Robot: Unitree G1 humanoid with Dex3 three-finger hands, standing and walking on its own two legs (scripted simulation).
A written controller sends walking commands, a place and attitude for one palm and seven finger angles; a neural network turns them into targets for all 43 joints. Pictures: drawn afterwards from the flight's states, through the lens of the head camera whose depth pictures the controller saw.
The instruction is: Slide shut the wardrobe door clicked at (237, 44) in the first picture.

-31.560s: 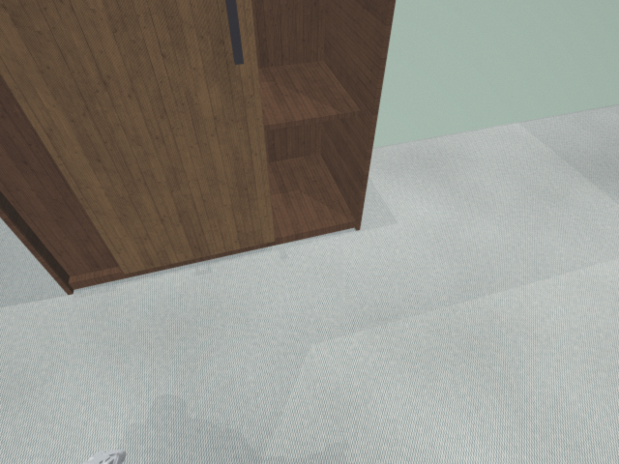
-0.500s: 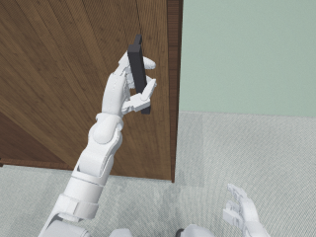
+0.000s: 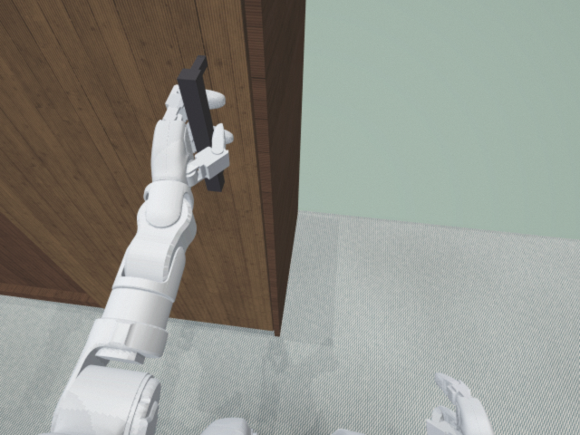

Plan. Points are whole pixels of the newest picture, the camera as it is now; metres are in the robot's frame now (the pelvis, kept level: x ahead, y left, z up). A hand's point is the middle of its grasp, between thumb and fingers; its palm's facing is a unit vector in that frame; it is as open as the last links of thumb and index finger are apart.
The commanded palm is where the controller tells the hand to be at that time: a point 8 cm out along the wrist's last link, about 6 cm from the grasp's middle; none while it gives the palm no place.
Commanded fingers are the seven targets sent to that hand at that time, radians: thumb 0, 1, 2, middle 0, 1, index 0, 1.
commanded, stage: step sideways, sliding the door along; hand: left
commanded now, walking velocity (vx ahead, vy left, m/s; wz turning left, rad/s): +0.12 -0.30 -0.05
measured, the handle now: (208, 129) +0.46 +0.17 +0.16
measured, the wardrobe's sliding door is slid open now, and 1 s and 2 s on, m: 0.00 0.00 0.00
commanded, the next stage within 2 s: stop walking and hold the door there in 0.08 s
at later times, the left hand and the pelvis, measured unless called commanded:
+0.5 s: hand (223, 150) +0.42 +0.14 +0.16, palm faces +0.41 -0.89 -0.19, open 6.1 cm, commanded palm +0.38 +0.17 +0.15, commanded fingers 0.00 0.90 0.90 -0.45 -1.40 -0.45 -1.40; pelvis +0.04 -0.12 +0.00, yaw -3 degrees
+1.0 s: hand (222, 152) +0.42 +0.14 +0.16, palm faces +0.36 -0.91 -0.18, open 6.1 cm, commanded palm +0.38 +0.18 +0.15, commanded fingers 0.00 0.90 0.90 -0.45 -1.40 -0.45 -1.40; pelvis +0.03 -0.10 +0.00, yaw -6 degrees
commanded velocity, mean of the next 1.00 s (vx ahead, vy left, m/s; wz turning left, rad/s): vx -0.01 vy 0.05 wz -0.01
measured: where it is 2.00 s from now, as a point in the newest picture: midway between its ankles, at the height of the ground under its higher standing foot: outside the picture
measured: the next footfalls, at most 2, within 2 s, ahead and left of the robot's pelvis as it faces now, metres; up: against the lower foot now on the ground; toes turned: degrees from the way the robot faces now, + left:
left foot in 0.02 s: +0.06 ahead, +0.13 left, +0.00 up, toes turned +7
right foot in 0.30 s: +0.11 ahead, -0.29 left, +0.00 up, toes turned -5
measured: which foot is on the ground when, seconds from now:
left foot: up 0.00-0.00, down 0.02-0.30, up 0.32-0.40, down 0.42-1.00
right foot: down 0.00-0.00, up 0.02-0.28, down 0.30-1.00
